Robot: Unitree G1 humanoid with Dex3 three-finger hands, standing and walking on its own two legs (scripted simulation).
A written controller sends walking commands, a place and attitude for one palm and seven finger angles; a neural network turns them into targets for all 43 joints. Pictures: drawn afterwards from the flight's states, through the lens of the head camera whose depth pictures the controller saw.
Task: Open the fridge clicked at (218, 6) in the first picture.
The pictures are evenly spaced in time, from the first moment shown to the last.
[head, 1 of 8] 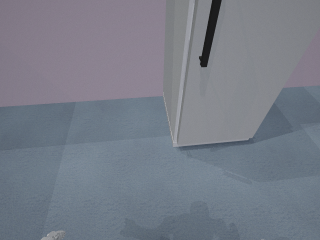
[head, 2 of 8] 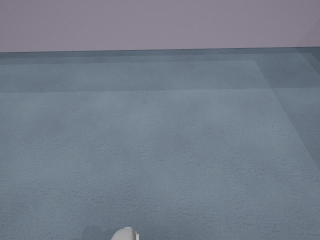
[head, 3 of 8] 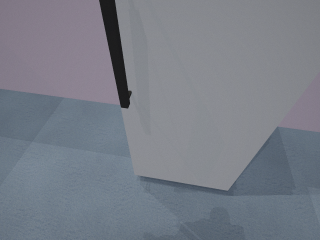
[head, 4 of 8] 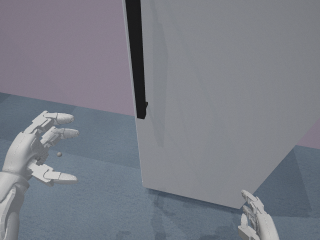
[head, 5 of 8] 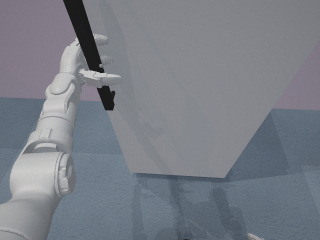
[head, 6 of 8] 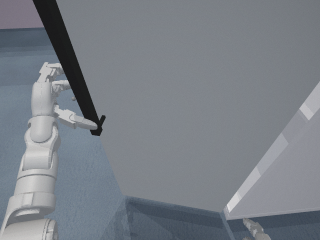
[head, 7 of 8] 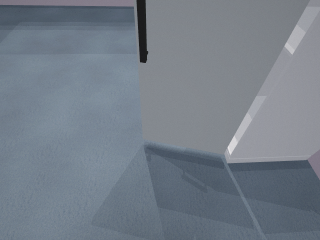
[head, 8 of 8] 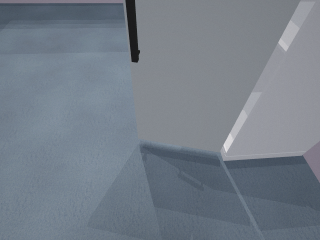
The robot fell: no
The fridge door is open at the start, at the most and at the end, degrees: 0 82 75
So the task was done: yes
